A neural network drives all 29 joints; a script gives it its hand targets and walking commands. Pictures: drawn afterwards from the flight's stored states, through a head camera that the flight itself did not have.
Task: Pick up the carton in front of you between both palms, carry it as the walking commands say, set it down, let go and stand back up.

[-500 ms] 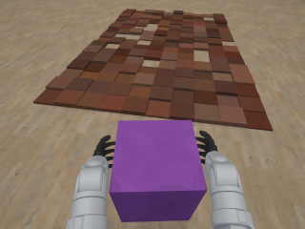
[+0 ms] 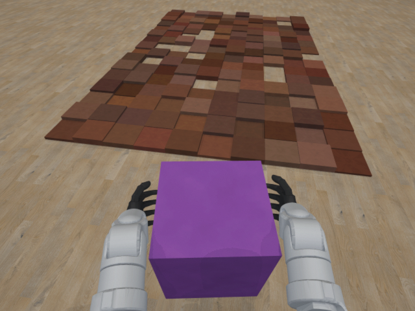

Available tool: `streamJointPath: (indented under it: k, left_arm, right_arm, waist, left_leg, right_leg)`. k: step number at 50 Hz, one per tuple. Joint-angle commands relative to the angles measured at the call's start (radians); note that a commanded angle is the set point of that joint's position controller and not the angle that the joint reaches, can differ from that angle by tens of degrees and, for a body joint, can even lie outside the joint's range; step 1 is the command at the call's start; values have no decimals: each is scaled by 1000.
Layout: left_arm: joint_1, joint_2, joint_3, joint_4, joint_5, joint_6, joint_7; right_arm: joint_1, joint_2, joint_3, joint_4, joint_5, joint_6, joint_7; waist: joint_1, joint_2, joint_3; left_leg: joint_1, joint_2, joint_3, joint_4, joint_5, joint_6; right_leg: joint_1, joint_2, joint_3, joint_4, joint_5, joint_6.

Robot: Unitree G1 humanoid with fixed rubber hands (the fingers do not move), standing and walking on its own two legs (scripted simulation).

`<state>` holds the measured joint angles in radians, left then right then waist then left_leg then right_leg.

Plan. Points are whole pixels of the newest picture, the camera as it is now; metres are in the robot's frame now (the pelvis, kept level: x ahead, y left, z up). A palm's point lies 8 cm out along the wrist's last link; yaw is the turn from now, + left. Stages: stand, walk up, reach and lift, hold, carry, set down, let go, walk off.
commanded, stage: hold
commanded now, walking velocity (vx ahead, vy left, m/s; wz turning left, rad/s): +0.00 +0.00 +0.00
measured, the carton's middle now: (211, 232) +0.29 +0.00 -0.03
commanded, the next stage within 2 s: carry in 0.24 s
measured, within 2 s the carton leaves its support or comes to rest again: neither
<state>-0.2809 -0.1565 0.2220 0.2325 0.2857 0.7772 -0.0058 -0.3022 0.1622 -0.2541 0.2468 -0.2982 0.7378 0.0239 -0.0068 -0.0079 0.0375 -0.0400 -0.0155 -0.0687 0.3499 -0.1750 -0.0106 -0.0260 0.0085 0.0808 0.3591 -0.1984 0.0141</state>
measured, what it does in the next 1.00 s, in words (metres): walks ahead: left foot, then right foot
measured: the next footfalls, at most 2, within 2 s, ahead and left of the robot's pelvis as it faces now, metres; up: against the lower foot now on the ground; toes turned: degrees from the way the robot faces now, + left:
left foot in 0.70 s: +0.19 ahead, +0.09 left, +0.00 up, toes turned +8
right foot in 0.98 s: +0.41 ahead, -0.16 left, +0.00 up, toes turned -14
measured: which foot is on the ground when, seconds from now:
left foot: down 0.00-0.48, up 0.50-0.68, down 0.70-1.00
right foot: down 0.00-0.70, up 0.72-0.96, down 0.98-1.00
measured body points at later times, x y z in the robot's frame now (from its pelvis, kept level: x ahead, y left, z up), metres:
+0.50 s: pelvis +0.04 -0.02 -0.01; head -0.01 -0.03 +0.44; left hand +0.33 +0.12 +0.07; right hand +0.33 -0.18 +0.07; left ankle +0.02 +0.12 -0.74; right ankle +0.01 -0.13 -0.75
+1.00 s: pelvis +0.28 -0.05 -0.02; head +0.26 -0.07 +0.43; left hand +0.55 +0.07 +0.08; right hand +0.53 -0.23 +0.08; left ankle +0.15 +0.09 -0.75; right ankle +0.37 -0.15 -0.75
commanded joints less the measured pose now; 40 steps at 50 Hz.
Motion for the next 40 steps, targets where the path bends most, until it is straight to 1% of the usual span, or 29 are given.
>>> streamJointPath:
  k: [1,11,12,13,14,15,16,17,18,19,20,21,22,23,24,25,26,27,28,29,30,32,33,34,35,36,37,38,40]
  left_arm:
    - [-474,-887,-540,-105,-275,-45,-216]
    - [-433,-865,-557,-149,-281,-44,-212]
    - [-498,-901,-591,-158,-300,-42,-214]
    - [-527,-912,-617,-181,-319,-38,-214]
    - [-559,-923,-652,-228,-341,-32,-213]
    - [-560,-929,-671,-261,-364,-20,-212]
    - [-563,-935,-695,-289,-384,-5,-209]
    - [-569,-934,-719,-320,-403,14,-205]
    - [-536,-931,-748,-333,-416,39,-200]
    - [-497,-918,-764,-340,-428,64,-195]
    - [-471,-902,-772,-351,-438,88,-189]
    - [-466,-883,-773,-371,-442,115,-181]
    - [-456,-858,-769,-393,-450,142,-172]
    - [-440,-836,-768,-416,-456,168,-157]
    - [-427,-822,-753,-423,-442,197,-137]
    - [-417,-823,-756,-456,-448,225,-118]
    - [-399,-820,-762,-499,-457,250,-100]
    - [-377,-818,-769,-546,-469,272,-83]
    - [-362,-815,-783,-588,-484,290,-70]
    - [-351,-814,-797,-623,-497,306,-62]
    - [-326,-815,-812,-660,-512,320,-56]
    - [-240,-812,-824,-700,-519,349,-49]
    - [-223,-812,-827,-725,-522,364,-48]
    - [-230,-812,-830,-764,-533,383,-48]
    - [-241,-805,-835,-791,-554,398,-50]
    - [-254,-816,-843,-823,-571,410,-52]
    - [-271,-814,-851,-848,-588,418,-52]
    - [-277,-814,-858,-847,-595,423,-51]
    - [-233,-800,-835,-822,-585,430,-39]
  right_arm:
    - [-388,889,538,-32,256,-4,220]
    - [-342,885,558,-73,265,1,211]
    - [-387,903,590,-76,287,6,210]
    - [-398,926,608,-97,303,11,206]
    - [-412,938,643,-134,333,19,202]
    - [-404,950,675,-163,352,30,196]
    - [-410,954,697,-204,365,42,188]
    - [-428,948,720,-252,379,58,177]
    - [-407,939,744,-276,386,81,166]
    - [-377,924,760,-297,390,108,156]
    - [-343,904,769,-305,389,137,144]
    - [-319,885,773,-317,384,165,130]
    - [-314,870,776,-342,383,193,116]
    - [-348,859,789,-402,399,222,104]
    - [-400,856,805,-434,430,257,97]
    - [-413,848,819,-467,459,282,90]
    - [-392,837,829,-494,484,305,83]
    - [-346,831,836,-509,506,327,77]
    - [-300,828,839,-523,516,346,70]
    - [-259,831,844,-542,520,360,62]
    - [-212,834,850,-571,526,373,55]
    - [-148,840,852,-623,531,398,40]
    - [-114,840,849,-646,530,409,33]
    - [-88,815,839,-660,519,419,25]
    - [-75,817,831,-684,520,429,17]
    - [-92,838,839,-739,534,438,11]
    - [-123,845,848,-783,538,445,4]
    - [-162,849,857,-807,545,454,-1]
    - [-182,835,875,-825,568,470,-9]
  waist:
    - [-1,8,-247]
    - [1,3,-238]
    - [6,41,-270]
    - [5,53,-257]
    - [-1,62,-228]
    - [-3,70,-217]
    - [-2,119,-217]
    - [0,161,-242]
    - [4,174,-272]
    - [5,134,-295]
    - [4,85,-330]
    - [4,23,-345]
    - [18,-86,-323]
    - [41,-270,-267]
    - [43,-285,-170]
    - [41,-209,-152]
    - [33,-141,-164]
    - [30,-105,-193]
    - [28,-113,-230]
    - [25,-127,-269]
    - [17,-126,-308]
    - [12,-85,-383]
    - [-6,-11,-421]
    - [-19,224,-431]
    - [-20,304,-374]
    - [-24,198,-341]
    - [-31,119,-333]
    - [-30,65,-309]
    - [-25,76,-318]
  left_leg:
    - [98,-82,2,-44,200,-6]
    - [92,-86,0,-48,221,-4]
    - [-18,122,36,40,45,10]
    - [-47,91,2,13,-290,18]
    - [-77,98,-35,-15,-527,26]
    - [-110,130,-91,-61,-638,39]
    - [-144,156,-120,-97,-635,52]
    - [-148,196,-161,-125,-591,71]
    - [-115,227,-186,-111,-507,91]
    - [-87,219,-154,-63,-430,97]
    - [-100,186,-106,-16,-413,83]
    - [-198,144,-47,30,-426,61]
    - [-372,84,41,154,-432,29]
    - [-562,7,158,358,-373,-8]
    - [-661,55,144,403,-336,-5]
    - [-662,75,125,408,-329,4]
    - [-650,81,135,364,-329,12]
    - [-616,70,160,309,-290,15]
    - [-559,49,194,251,-224,14]
    - [-490,22,232,188,-176,11]
    - [-380,1,271,110,-118,8]
    - [-33,9,278,20,-31,14]
    - [177,89,174,9,-69,52]
    - [301,312,-163,-94,-232,135]
    - [358,460,-389,-145,-156,217]
    - [333,480,-381,-118,-4,261]
    - [283,467,-344,-118,34,264]
    - [228,443,-288,-143,-21,247]
    - [158,386,-130,-177,-87,193]
  right_leg:
    - [11,90,-18,-58,208,-3]
    - [23,89,-9,-61,251,2]
    - [-97,-103,-21,26,57,-17]
    - [-183,-76,11,-2,-258,-32]
    - [-259,-56,7,12,-481,-34]
    - [-317,-41,-21,47,-521,-20]
    - [-326,-14,-73,121,-432,-5]
    - [-313,2,-115,198,-316,-1]
    - [-303,3,-134,233,-211,-6]
    - [-296,-5,-144,168,-160,-11]
    - [-230,-11,-141,100,-137,-15]
    - [-125,-44,-90,46,-197,-31]
    - [-12,-134,52,-55,-347,-69]
    - [42,-278,303,-190,-533,-137]
    - [-2,-363,404,-227,-472,-194]
    - [-11,-364,391,-212,-334,-218]
    - [-3,-357,350,-196,-228,-220]
    - [5,-323,271,-178,-117,-204]
    - [12,-284,179,-143,-28,-180]
    - [17,-253,110,-107,14,-157]
    - [-11,-228,50,-66,-8,-136]
    - [-195,-179,-69,56,-72,-94]
    - [-364,-145,-130,194,-67,-65]
    - [-578,-69,-223,436,-185,-16]
    - [-783,-23,-201,572,-351,-16]
    - [-818,-86,-116,634,-356,-35]
    - [-825,-89,-123,625,-354,-42]
    - [-821,-103,-118,595,-336,-41]
    - [-716,-119,-139,448,-256,-32]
